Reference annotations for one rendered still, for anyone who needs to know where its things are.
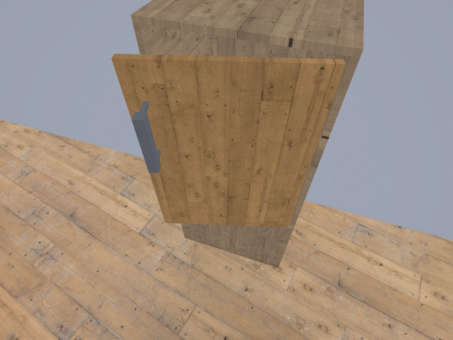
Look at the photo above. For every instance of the cupboard door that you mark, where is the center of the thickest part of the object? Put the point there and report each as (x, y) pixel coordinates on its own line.
(236, 134)

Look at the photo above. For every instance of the handle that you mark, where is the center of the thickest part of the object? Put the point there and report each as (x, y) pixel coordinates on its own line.
(146, 140)

